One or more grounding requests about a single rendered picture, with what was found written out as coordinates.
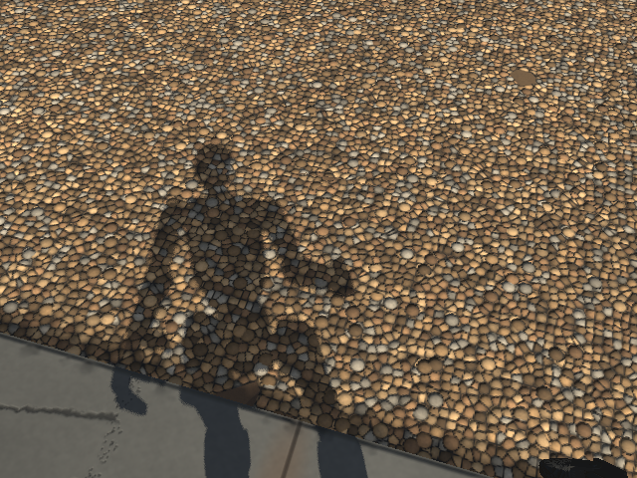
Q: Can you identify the right robot hand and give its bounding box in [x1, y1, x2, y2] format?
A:
[538, 458, 628, 478]

